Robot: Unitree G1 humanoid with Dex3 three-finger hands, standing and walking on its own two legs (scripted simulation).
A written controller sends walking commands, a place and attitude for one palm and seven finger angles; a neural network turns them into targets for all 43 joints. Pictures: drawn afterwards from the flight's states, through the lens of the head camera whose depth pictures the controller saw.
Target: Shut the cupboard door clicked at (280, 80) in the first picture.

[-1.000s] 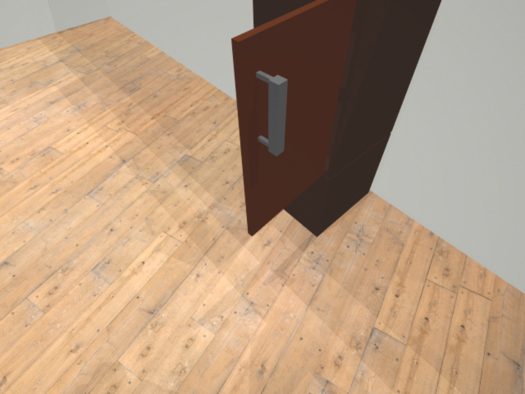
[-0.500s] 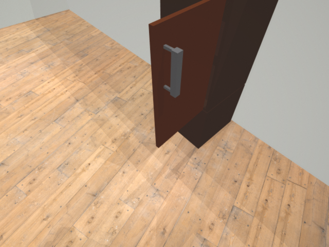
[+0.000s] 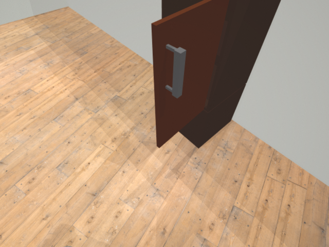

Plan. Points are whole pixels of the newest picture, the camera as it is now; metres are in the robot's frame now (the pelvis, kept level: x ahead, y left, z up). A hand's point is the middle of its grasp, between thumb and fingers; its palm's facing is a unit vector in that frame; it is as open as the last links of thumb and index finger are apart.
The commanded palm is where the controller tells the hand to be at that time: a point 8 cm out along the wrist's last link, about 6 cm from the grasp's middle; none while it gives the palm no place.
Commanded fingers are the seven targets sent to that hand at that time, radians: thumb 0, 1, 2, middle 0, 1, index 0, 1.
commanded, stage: walk around to get in front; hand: left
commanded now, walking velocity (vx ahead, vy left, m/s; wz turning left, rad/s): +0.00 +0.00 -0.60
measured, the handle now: (173, 72) +0.61 +0.01 +0.08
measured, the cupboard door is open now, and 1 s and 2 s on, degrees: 94 94 94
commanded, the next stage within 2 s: none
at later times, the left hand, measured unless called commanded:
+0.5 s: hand out of the picture +0.07 +0.16 -0.19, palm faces -0.16 -0.95 -0.27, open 7.4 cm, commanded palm none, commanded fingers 0.00 0.90 0.90 -0.20 -0.30 -0.20 -0.30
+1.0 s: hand (116, 234) +0.18 +0.15 -0.18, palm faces -0.41 -0.88 -0.24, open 7.4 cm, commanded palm none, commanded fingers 0.00 0.90 0.90 -0.20 -0.30 -0.20 -0.30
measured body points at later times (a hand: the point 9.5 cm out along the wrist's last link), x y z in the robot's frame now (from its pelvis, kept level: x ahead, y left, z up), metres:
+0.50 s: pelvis -0.02 -0.04 -0.03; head +0.04 -0.07 +0.42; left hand +0.08 +0.21 -0.16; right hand -0.03 -0.29 -0.19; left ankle -0.06 +0.11 -0.70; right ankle -0.02 -0.13 -0.75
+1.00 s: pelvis +0.00 -0.01 -0.01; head +0.07 -0.01 +0.43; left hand +0.20 +0.20 -0.16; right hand -0.03 -0.27 -0.14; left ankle +0.04 +0.12 -0.75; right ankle -0.07 -0.12 -0.68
